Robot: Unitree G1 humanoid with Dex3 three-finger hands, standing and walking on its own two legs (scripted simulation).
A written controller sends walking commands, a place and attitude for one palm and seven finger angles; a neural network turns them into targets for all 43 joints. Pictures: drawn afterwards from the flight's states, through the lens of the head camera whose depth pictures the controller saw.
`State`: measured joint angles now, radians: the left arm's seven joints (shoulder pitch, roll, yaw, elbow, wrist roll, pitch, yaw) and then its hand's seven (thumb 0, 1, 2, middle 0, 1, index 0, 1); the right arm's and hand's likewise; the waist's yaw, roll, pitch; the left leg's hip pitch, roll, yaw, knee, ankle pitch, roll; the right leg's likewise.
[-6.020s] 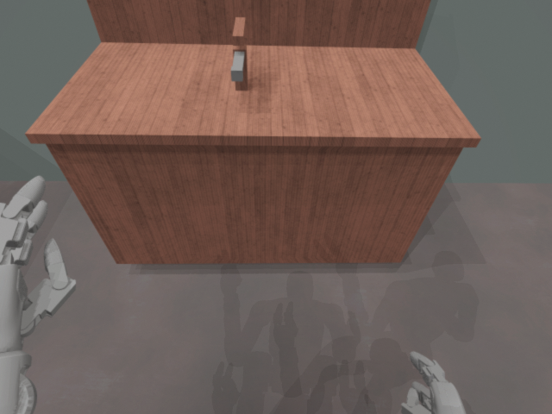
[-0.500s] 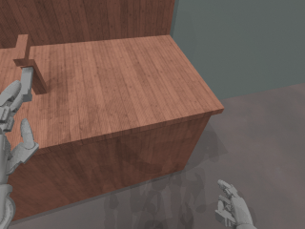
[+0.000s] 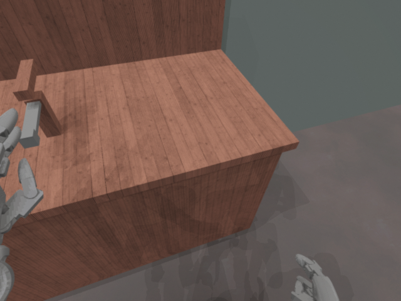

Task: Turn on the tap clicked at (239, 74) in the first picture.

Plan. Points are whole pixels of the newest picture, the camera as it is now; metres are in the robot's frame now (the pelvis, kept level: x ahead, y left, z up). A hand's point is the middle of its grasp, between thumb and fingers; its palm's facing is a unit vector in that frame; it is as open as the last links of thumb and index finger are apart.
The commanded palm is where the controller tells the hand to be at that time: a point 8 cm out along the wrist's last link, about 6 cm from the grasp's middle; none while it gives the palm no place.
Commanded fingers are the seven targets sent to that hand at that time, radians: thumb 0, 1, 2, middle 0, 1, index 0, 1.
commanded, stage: shuffle to correct the standing spot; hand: left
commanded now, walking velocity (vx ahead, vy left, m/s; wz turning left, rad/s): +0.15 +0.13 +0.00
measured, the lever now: (29, 138) +0.40 +0.39 +0.10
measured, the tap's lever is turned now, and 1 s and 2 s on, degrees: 0 0 0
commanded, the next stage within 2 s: come to a stop and stand still in 0.40 s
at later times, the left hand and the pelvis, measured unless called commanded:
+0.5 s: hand (31, 180) +0.23 +0.25 +0.20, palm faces +0.36 -0.80 -0.48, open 7.4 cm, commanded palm +0.18 +0.29 +0.20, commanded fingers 0.00 0.90 0.90 -0.20 -0.30 -0.20 -0.30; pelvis +0.02 +0.01 +0.01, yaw +0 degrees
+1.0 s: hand (12, 161) +0.27 +0.30 +0.19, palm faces +0.48 -0.81 -0.33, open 7.4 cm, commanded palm +0.21 +0.32 +0.20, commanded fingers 0.00 0.90 0.90 -0.20 -0.30 -0.20 -0.30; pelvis +0.06 +0.04 +0.01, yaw +1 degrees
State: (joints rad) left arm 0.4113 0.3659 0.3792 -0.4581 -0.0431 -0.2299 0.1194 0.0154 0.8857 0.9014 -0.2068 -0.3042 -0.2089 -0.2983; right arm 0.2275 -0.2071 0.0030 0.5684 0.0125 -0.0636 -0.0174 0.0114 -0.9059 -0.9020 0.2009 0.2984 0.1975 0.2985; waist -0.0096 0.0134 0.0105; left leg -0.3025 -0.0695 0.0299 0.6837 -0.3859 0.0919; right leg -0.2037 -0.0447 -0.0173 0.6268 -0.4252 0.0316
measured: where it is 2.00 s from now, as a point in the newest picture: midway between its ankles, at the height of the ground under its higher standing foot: outside the picture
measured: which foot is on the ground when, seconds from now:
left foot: down 0.00-0.58, up 0.60-0.88, down 0.90-1.00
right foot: down 0.00-0.18, up 0.20-0.54, down 0.56-1.00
